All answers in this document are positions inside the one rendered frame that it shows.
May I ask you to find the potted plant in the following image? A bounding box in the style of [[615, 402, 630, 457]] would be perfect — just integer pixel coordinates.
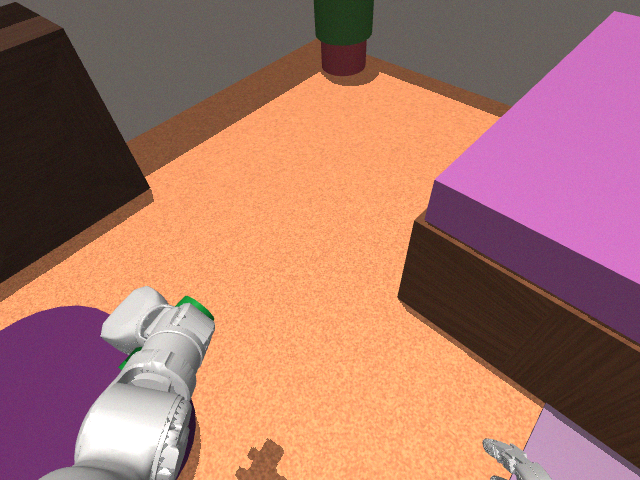
[[314, 0, 374, 76]]

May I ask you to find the bed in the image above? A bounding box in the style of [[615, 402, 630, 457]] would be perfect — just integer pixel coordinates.
[[397, 11, 640, 469]]

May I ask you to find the left robot arm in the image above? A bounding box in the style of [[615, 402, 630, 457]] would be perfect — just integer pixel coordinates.
[[38, 303, 215, 480]]

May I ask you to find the left robot hand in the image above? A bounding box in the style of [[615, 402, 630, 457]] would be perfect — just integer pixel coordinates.
[[100, 286, 168, 355]]

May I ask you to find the right robot hand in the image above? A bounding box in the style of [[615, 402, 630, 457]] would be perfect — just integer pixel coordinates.
[[482, 438, 552, 480]]

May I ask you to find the can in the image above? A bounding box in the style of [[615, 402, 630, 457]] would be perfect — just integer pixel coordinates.
[[118, 296, 214, 370]]

